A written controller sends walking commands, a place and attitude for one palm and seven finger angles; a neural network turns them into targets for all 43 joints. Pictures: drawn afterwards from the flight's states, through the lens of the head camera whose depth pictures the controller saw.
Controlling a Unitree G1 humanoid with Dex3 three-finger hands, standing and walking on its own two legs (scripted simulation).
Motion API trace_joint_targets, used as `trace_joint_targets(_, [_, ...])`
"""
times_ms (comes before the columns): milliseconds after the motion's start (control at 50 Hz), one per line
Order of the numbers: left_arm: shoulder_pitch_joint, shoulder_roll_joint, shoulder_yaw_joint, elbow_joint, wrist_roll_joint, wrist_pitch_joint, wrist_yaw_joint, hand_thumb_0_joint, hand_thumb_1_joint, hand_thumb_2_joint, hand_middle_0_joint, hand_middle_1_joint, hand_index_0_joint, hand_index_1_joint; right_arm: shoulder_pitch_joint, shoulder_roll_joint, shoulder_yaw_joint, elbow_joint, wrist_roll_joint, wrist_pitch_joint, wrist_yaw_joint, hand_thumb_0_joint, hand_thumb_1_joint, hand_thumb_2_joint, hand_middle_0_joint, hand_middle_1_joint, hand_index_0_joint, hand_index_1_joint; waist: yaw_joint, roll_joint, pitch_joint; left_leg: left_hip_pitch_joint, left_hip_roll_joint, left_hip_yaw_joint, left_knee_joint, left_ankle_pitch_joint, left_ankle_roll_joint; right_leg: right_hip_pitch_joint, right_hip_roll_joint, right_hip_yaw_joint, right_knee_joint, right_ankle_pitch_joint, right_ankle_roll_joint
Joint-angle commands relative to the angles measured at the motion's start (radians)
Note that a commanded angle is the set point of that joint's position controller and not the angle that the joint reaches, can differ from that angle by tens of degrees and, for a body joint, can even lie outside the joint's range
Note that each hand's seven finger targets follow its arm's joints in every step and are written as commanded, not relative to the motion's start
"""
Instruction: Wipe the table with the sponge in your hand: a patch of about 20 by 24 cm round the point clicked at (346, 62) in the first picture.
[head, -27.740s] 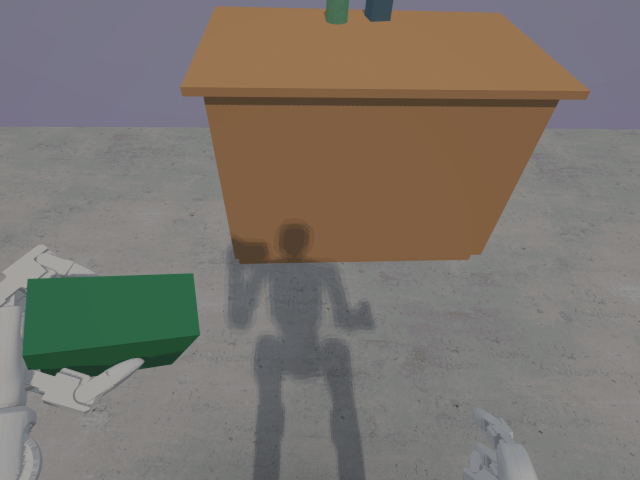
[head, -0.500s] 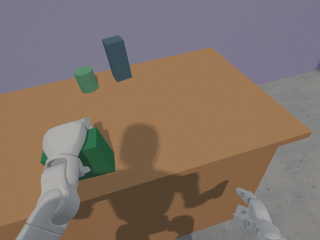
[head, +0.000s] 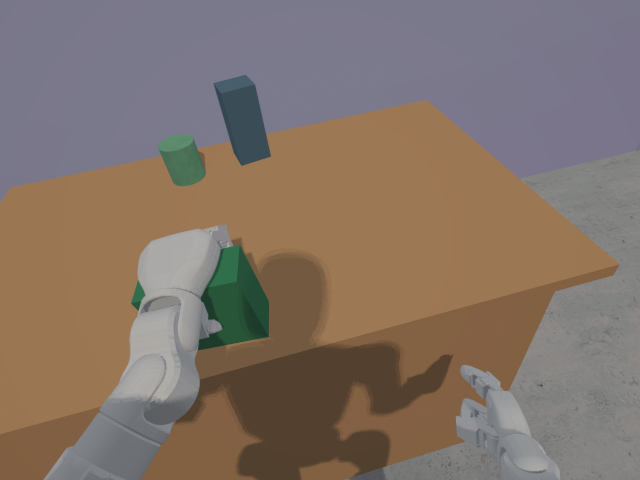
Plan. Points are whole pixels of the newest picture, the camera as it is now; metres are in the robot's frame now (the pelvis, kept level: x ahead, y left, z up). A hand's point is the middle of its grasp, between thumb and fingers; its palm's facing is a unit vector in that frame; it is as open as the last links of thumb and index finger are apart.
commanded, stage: slide across to the third lane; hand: left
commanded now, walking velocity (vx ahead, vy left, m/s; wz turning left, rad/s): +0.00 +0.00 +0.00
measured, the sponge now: (214, 311) +0.30 +0.20 +0.07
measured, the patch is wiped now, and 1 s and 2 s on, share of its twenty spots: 0.80 0.95 1.00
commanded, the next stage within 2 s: wipe forward along the third lane in 0.18 s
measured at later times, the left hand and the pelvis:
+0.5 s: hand (232, 271) +0.33 +0.17 +0.12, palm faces +0.07 -0.09 -0.99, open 10.1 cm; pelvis -0.01 -0.01 +0.00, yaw -1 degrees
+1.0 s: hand (224, 248) +0.37 +0.20 +0.12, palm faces +0.01 -0.05 -1.00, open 10.0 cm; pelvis -0.01 -0.01 +0.00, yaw -1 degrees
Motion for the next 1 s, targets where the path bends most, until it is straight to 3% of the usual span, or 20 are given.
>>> trace_joint_targets(0, [-0.271,0.064,0.065,-0.096,-0.018,0.003,0.03,0.0,0.1,1.3,-1.2,-1.6,-1.2,-1.6,-0.237,-0.087,-0.035,-0.176,0.003,-0.044,-0.004,0.0,-0.9,-0.9,0.2,0.3,0.2,0.3,-0.016,-0.172,-0.15,-0.065,-0.026,-0.005,-0.062,0.188,0.045,0.136,0.014,0.048,-0.085,0.081,-0.015])
trace_joint_targets(160, [-0.327,-0.007,-0.004,-0.074,-0.019,0.011,0.037,0.0,0.1,1.3,-1.2,-1.6,-1.2,-1.6,-0.243,-0.076,-0.037,-0.188,0.009,-0.043,0.007,0.0,-0.9,-0.9,0.2,0.3,0.2,0.3,-0.019,-0.167,-0.184,-0.059,-0.032,0.007,-0.06,0.183,0.048,0.155,0.01,0.047,-0.086,0.069,-0.014])
trace_joint_targets(200, [-0.354,0.012,0.011,-0.031,-0.023,0.015,0.04,0.0,0.1,1.3,-1.2,-1.6,-1.2,-1.6,-0.241,-0.085,-0.038,-0.172,0.008,-0.036,0.003,0.0,-0.9,-0.9,0.2,0.3,0.2,0.3,-0.027,-0.205,-0.157,-0.069,-0.029,0.008,-0.063,0.169,0.048,0.144,0.008,0.055,-0.102,0.062,-0.009])
trace_joint_targets(240, [-0.408,0.04,0.033,-0.019,-0.022,0.018,0.045,0.0,0.1,1.3,-1.2,-1.6,-1.2,-1.6,-0.249,-0.085,-0.037,-0.171,0.012,-0.035,-0.004,0.0,-0.9,-0.9,0.2,0.3,0.2,0.3,-0.032,-0.187,-0.147,-0.07,-0.03,0.009,-0.074,0.132,0.045,0.129,0.01,0.073,-0.116,0.001,-0.01])
trace_joint_targets(320, [-0.393,0.04,0.043,0.057,-0.017,0.026,0.054,0.0,0.1,1.3,-1.2,-1.6,-1.2,-1.6,-0.238,-0.089,-0.04,-0.16,0.009,-0.029,-0.006,0.0,-0.9,-0.9,0.2,0.3,0.2,0.3,-0.023,-0.194,-0.161,-0.084,-0.034,0.017,-0.068,0.152,0.043,0.147,0.004,0.062,-0.107,0.042,-0.008])
trace_joint_targets(340, [-0.399,0.099,0.1,0.066,-0.013,0.029,0.06,0.0,0.1,1.3,-1.2,-1.6,-1.2,-1.6,-0.237,-0.096,-0.039,-0.159,0.007,-0.026,-0.01,0.0,-0.9,-0.9,0.2,0.3,0.2,0.3,-0.018,-0.184,-0.164,-0.086,-0.033,0.015,-0.074,0.142,0.042,0.152,0.007,0.078,-0.11,0.02,-0.012])
trace_joint_targets(380, [-0.412,0.05,0.06,0.11,-0.012,0.038,0.056,0.0,0.1,1.3,-1.2,-1.6,-1.2,-1.6,-0.231,-0.092,-0.038,-0.157,0.009,-0.025,-0.014,0.0,-0.9,-0.9,0.2,0.3,0.2,0.3,-0.028,-0.205,-0.147,-0.096,-0.034,0.023,-0.07,0.145,0.044,0.141,0.002,0.063,-0.109,0.024,-0.007])
trace_joint_targets(440, [-0.452,0.112,0.104,0.156,0.006,0.045,0.055,0.0,0.1,1.3,-1.2,-1.6,-1.2,-1.6,-0.225,-0.103,-0.042,-0.151,0.008,-0.021,-0.024,0.0,-0.9,-0.9,0.2,0.3,0.2,0.3,-0.029,-0.186,-0.153,-0.097,-0.04,0.024,-0.071,0.117,0.043,0.131,0.003,0.091,-0.124,-0.025,-0.008])
trace_joint_targets(460, [-0.483,0.076,0.067,0.174,0.01,0.047,0.052,0.0,0.1,1.3,-1.2,-1.6,-1.2,-1.6,-0.219,-0.098,-0.04,-0.151,0.008,-0.025,-0.027,0.0,-0.9,-0.9,0.2,0.3,0.2,0.3,-0.036,-0.206,-0.17,-0.102,-0.041,0.031,-0.064,0.12,0.046,0.139,-0.002,0.08,-0.117,-0.021,-0.003])
trace_joint_targets(520, [-0.487,0.095,0.087,0.251,0.005,0.052,0.046,0.0,0.1,1.3,-1.2,-1.6,-1.2,-1.6,-0.203,-0.108,-0.042,-0.139,0.009,-0.022,-0.035,0.0,-0.9,-0.9,0.2,0.3,0.2,0.3,-0.038,-0.213,-0.157,-0.118,-0.04,0.029,-0.065,0.112,0.045,0.134,-0.004,0.083,-0.121,-0.02,0.0])
trace_joint_targets(540, [-0.489,0.143,0.134,0.257,0.003,0.045,0.047,0.0,0.1,1.3,-1.2,-1.6,-1.2,-1.6,-0.199,-0.112,-0.044,-0.138,0.006,-0.024,-0.04,0.0,-0.9,-0.9,0.2,0.3,0.2,0.3,-0.034,-0.213,-0.165,-0.116,-0.043,0.026,-0.065,0.105,0.045,0.136,-0.003,0.099,-0.129,-0.037,-0.001])
trace_joint_targets(600, [-0.487,0.111,0.11,0.311,-0.007,0.026,0.038,0.0,0.1,1.3,-1.2,-1.6,-1.2,-1.6,-0.176,-0.115,-0.043,-0.136,0.008,-0.029,-0.047,0.0,-0.9,-0.9,0.2,0.3,0.2,0.3,-0.044,-0.215,-0.16,-0.133,-0.041,0.031,-0.058,0.109,0.044,0.136,-0.01,0.089,-0.121,-0.008,0.005])
trace_joint_targets(640, [-0.474,0.153,0.155,0.318,-0.005,0.01,0.038,0.0,0.1,1.3,-1.2,-1.6,-1.2,-1.6,-0.162,-0.121,-0.048,-0.139,0.004,-0.029,-0.05,0.0,-0.9,-0.9,0.2,0.3,0.2,0.3,-0.037,-0.213,-0.182,-0.132,-0.043,0.025,-0.059,0.114,0.044,0.147,-0.008,0.097,-0.119,0.002,0.002])
trace_joint_targets(660, [-0.491,0.119,0.121,0.319,-0.009,0.001,0.034,0.0,0.1,1.3,-1.2,-1.6,-1.2,-1.6,-0.156,-0.119,-0.046,-0.145,0.005,-0.029,-0.053,0.0,-0.9,-0.9,0.2,0.3,0.2,0.3,-0.047,-0.214,-0.178,-0.135,-0.041,0.031,-0.056,0.119,0.046,0.144,-0.011,0.086,-0.114,0.017,0.005])
trace_joint_targets(740, [-0.506,0.138,0.143,0.366,-0.003,-0.023,0.037,0.0,0.1,1.3,-1.2,-1.6,-1.2,-1.6,-0.129,-0.127,-0.052,-0.137,0.007,-0.031,-0.057,0.0,-0.9,-0.9,0.2,0.3,0.2,0.3,-0.053,-0.207,-0.156,-0.14,-0.039,0.024,-0.062,0.096,0.043,0.107,-0.006,0.085,-0.124,-0.02,0.002])
trace_joint_targets(760, [-0.516,0.103,0.108,0.377,-0.007,-0.028,0.037,0.0,0.1,1.3,-1.2,-1.6,-1.2,-1.6,-0.127,-0.125,-0.051,-0.14,0.01,-0.033,-0.058,0.0,-0.9,-0.9,0.2,0.3,0.2,0.3,-0.056,-0.204,-0.15,-0.142,-0.038,0.027,-0.061,0.092,0.045,0.1,-0.008,0.073,-0.122,-0.025,0.004])
trace_joint_targets(840, [-0.554,0.16,0.155,0.459,-0.001,-0.043,0.045,0.0,0.1,1.3,-1.2,-1.6,-1.2,-1.6,-0.099,-0.137,-0.056,-0.117,0.007,-0.034,-0.068,0.0,-0.9,-0.9,0.2,0.3,0.2,0.3,-0.061,-0.228,-0.143,-0.155,-0.037,0.025,-0.061,0.074,0.043,0.082,-0.008,0.083,-0.132,-0.044,0.007])
trace_joint_targets(880, [-0.582,0.108,0.107,0.486,-0.003,-0.052,0.046,0.0,0.1,1.3,-1.2,-1.6,-1.2,-1.6,-0.084,-0.133,-0.056,-0.118,0.011,-0.038,-0.069,0.0,-0.9,-0.9,0.2,0.3,0.2,0.3,-0.071,-0.219,-0.151,-0.161,-0.036,0.029,-0.06,0.074,0.044,0.077,-0.01,0.069,-0.126,-0.036,0.008])
trace_joint_targets(940, [-0.602,0.149,0.141,0.536,0.005,-0.062,0.048,0.0,0.1,1.3,-1.2,-1.6,-1.2,-1.6,-0.066,-0.142,-0.058,-0.108,0.009,-0.033,-0.071,0.0,-0.9,-0.9,0.2,0.3,0.2,0.3,-0.072,-0.213,-0.16,-0.172,-0.035,0.026,-0.063,0.07,0.04,0.073,-0.009,0.075,-0.126,-0.033,0.006])
trace_joint_targets(980, [-0.621,0.114,0.11,0.572,0.007,-0.072,0.047,0.0,0.1,1.3,-1.2,-1.6,-1.2,-1.6,-0.05,-0.14,-0.06,-0.105,0.01,-0.034,-0.071,0.0,-0.9,-0.9,0.2,0.3,0.2,0.3,-0.082,-0.231,-0.167,-0.174,-0.033,0.028,-0.054,0.082,0.042,0.068,-0.009,0.063,-0.117,-0.007,0.008])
